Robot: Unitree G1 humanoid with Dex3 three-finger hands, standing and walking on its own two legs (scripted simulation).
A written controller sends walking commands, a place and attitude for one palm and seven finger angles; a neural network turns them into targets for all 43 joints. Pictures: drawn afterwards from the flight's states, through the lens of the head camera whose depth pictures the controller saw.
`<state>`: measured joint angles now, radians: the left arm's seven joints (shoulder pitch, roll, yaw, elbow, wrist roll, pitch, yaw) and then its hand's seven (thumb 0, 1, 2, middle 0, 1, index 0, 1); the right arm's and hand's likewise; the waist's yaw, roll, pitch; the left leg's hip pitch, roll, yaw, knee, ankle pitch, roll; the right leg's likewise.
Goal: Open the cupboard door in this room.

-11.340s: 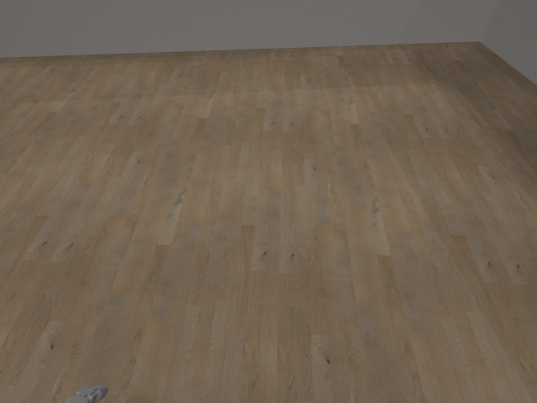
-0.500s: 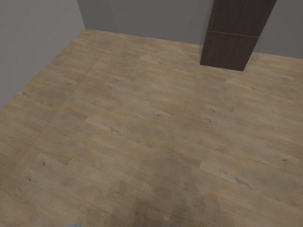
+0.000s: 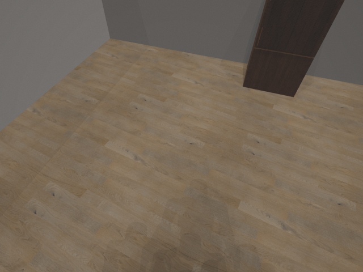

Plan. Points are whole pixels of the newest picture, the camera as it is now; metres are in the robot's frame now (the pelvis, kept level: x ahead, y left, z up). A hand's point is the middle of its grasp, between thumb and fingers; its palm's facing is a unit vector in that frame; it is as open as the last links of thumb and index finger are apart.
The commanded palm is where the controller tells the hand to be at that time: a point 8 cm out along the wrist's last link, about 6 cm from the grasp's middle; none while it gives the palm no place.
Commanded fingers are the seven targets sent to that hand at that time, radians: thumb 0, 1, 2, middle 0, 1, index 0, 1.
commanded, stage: turn or walk to find it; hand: left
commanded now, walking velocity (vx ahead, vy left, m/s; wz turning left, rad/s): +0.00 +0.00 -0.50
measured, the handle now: out of the picture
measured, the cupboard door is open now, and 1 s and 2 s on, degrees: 0 0 0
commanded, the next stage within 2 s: stand and wait in 0.08 s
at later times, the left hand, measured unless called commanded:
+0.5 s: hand out of the picture +0.04 +0.18 -0.18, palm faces +0.02 -0.98 -0.21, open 7.4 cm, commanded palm none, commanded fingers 0.00 0.90 0.90 -0.20 -0.30 -0.20 -0.30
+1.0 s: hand out of the picture +0.02 +0.23 -0.16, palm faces +0.21 -0.94 -0.28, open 7.4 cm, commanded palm none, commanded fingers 0.00 0.90 0.90 -0.20 -0.30 -0.20 -0.30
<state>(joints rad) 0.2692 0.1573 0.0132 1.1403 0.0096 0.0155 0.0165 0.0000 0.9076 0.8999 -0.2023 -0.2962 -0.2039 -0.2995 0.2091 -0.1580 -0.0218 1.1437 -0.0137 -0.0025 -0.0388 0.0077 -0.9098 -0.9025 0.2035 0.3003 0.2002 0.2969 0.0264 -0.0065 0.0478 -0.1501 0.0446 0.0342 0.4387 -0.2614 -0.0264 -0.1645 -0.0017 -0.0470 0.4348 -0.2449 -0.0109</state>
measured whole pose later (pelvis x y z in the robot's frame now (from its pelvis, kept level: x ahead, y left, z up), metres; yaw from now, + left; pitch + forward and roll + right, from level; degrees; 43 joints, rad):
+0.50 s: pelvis -0.01 +0.00 +0.00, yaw +0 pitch -1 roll +0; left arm 0.19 0.18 0.02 1.08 0.01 0.01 0.02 0.00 0.90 0.90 -0.20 -0.30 -0.20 -0.30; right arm 0.24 -0.19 -0.03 1.12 -0.02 0.01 -0.02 0.01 -0.91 -0.90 0.20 0.30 0.20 0.30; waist -0.01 0.00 0.03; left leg -0.20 0.02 0.00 0.49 -0.28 -0.02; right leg -0.22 -0.03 -0.09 0.51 -0.28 -0.02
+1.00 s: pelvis -0.03 +0.00 +0.00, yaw +12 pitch +2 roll -1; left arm 0.13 0.23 0.06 0.94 0.01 0.03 0.02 0.00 0.91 0.90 -0.20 -0.30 -0.20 -0.30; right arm 0.23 -0.21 -0.05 0.96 -0.04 0.03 -0.01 0.01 -0.90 -0.90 0.21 0.30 0.20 0.30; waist -0.03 0.04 0.07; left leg -0.33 -0.05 -0.20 0.49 -0.19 0.00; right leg -0.35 0.01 -0.02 0.80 -0.49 0.05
